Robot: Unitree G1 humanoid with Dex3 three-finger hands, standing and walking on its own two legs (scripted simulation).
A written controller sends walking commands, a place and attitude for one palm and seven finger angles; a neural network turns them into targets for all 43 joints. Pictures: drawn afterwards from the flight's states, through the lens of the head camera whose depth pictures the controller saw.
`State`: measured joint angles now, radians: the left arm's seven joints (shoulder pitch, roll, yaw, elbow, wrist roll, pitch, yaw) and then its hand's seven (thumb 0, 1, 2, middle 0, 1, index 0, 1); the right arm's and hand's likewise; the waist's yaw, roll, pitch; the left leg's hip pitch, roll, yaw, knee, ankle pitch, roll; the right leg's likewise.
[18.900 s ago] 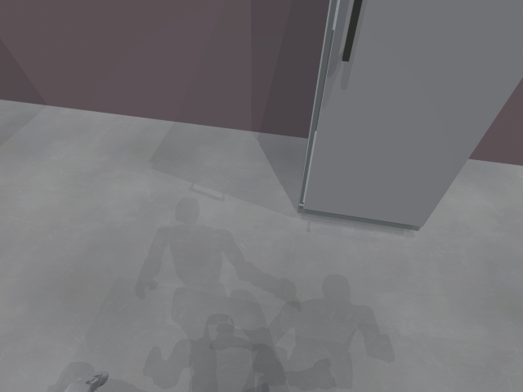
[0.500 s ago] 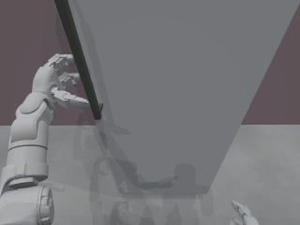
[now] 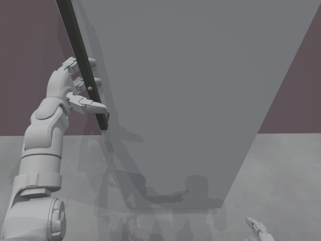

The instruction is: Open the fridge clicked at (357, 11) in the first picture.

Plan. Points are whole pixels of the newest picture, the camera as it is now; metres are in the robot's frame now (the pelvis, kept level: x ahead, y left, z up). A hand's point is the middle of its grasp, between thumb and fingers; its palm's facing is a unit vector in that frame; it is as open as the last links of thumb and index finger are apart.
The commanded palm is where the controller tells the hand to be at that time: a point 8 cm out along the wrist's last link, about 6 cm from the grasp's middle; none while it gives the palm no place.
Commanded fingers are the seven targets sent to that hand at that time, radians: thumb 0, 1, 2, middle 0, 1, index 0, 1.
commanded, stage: slide the fingers in behind the handle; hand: left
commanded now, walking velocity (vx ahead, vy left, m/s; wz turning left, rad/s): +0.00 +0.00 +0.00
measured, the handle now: (90, 70) +0.43 +0.20 +0.24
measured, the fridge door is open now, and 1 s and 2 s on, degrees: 0 0 0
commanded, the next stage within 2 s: grip the handle and tug to test in 0.86 s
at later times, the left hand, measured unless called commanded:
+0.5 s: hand (99, 88) +0.39 +0.17 +0.22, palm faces +0.06 -1.00 +0.00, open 14.0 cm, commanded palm +0.36 +0.22 +0.22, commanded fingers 0.00 -0.50 0.30 -0.30 -1.20 -0.30 -1.20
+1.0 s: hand (97, 90) +0.38 +0.17 +0.22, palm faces +0.06 -1.00 -0.01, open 14.0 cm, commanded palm +0.35 +0.22 +0.22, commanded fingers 0.00 -0.36 0.36 -0.31 -1.22 -0.31 -1.22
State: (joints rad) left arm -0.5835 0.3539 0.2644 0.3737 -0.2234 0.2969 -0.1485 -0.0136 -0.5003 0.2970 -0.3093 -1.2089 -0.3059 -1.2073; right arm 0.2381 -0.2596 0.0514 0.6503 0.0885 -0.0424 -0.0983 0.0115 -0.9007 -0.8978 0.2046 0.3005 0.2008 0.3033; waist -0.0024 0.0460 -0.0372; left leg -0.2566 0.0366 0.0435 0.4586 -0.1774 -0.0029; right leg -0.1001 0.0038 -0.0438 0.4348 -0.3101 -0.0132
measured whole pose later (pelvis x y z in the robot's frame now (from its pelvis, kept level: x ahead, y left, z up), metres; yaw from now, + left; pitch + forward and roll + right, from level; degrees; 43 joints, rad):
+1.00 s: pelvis +0.00 -0.01 +0.00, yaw +0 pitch -2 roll +0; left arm -0.55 0.32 0.24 0.30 -0.23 0.34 -0.11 -0.01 -0.50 0.30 -0.30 -1.20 -0.30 -1.21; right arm 0.20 -0.26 0.05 0.65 0.08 -0.02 -0.10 0.01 -0.90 -0.90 0.20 0.30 0.20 0.30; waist 0.01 0.05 -0.04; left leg -0.24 0.04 0.03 0.44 -0.17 -0.02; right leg -0.08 0.01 -0.05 0.44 -0.32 -0.03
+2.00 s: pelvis +0.00 -0.01 +0.00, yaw +0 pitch -2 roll +0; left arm -0.54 0.31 0.24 0.27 -0.22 0.35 -0.09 0.01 0.74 0.84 -0.43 -1.40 -0.39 -1.38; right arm 0.20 -0.25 0.06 0.65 0.08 -0.01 -0.09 0.01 -0.90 -0.90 0.20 0.30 0.20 0.30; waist 0.01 0.05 -0.04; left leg -0.22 0.04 0.04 0.43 -0.17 -0.01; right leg -0.07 0.01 -0.05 0.41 -0.30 -0.02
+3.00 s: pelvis +0.08 -0.01 +0.00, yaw -3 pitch +2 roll +1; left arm 0.01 0.29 0.36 -0.43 -0.30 0.49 -0.11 -0.01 0.80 0.80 -0.32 -1.36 -0.17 -1.33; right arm 0.18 -0.25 0.06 0.53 0.07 0.02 -0.04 0.01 -0.90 -0.90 0.20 0.30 0.20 0.30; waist 0.00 0.06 -0.13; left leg -0.18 0.05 0.08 0.43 -0.26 -0.01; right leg -0.08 0.01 -0.03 0.45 -0.33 -0.01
